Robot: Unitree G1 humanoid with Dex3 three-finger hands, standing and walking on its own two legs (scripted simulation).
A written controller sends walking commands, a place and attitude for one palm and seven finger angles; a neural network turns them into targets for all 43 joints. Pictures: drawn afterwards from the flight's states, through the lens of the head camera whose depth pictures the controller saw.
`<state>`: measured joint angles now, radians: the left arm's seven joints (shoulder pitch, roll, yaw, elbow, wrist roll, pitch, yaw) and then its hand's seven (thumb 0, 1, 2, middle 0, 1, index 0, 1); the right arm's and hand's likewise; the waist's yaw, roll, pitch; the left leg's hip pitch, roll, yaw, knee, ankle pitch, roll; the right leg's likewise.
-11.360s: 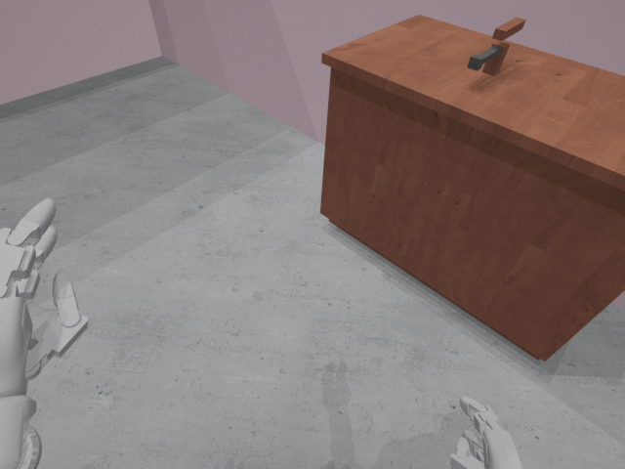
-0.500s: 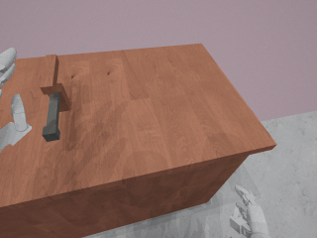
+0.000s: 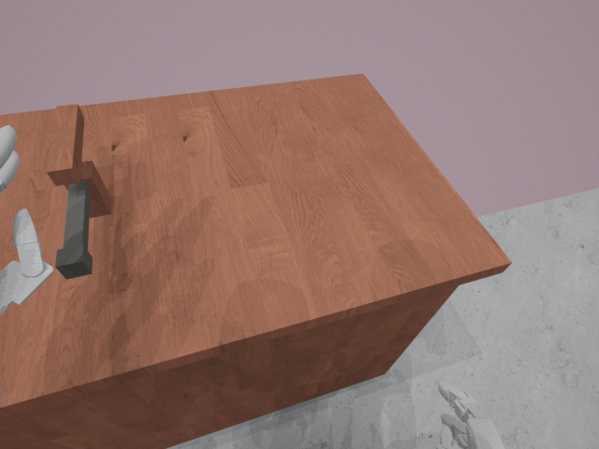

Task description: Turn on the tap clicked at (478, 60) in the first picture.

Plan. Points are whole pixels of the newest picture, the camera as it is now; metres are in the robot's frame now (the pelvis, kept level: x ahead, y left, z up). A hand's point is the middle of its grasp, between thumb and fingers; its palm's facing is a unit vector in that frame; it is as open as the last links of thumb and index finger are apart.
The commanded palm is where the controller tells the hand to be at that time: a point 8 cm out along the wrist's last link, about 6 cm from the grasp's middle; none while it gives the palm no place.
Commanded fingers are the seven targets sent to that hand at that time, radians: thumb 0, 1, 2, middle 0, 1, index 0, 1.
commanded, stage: look again from close up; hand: left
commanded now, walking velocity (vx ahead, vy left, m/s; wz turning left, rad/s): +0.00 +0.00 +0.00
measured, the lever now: (74, 262) +0.30 +0.29 +0.09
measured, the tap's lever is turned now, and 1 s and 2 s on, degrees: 0 0 0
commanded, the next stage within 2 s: come to a stop and stand still in 0.22 s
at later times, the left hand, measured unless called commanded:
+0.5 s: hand (15, 252) +0.24 +0.26 +0.21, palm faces +0.48 -0.81 -0.34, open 7.4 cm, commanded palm +0.16 +0.27 +0.18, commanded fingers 0.00 0.90 0.90 -0.20 -0.30 -0.20 -0.30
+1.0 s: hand (54, 262) +0.25 +0.25 +0.18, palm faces +0.35 -0.87 -0.35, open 7.4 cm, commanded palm +0.19 +0.29 +0.18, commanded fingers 0.00 0.90 0.90 -0.20 -0.30 -0.20 -0.30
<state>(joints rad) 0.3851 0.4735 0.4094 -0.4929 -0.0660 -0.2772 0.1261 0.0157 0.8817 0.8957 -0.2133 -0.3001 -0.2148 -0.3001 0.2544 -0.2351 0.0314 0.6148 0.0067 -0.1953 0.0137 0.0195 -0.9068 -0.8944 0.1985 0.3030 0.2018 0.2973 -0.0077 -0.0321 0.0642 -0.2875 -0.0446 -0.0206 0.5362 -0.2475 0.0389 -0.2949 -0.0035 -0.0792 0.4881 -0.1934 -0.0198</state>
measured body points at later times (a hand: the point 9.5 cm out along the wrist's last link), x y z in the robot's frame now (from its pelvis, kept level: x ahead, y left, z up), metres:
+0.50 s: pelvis -0.01 -0.01 +0.00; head +0.01 +0.01 +0.45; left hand +0.20 +0.30 +0.23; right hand +0.18 -0.22 -0.06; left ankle +0.02 +0.09 -0.74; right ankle +0.04 -0.11 -0.74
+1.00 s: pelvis +0.02 +0.01 +0.01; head +0.04 +0.04 +0.45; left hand +0.22 +0.30 +0.20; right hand +0.21 -0.21 -0.06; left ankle +0.02 +0.09 -0.74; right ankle +0.04 -0.11 -0.73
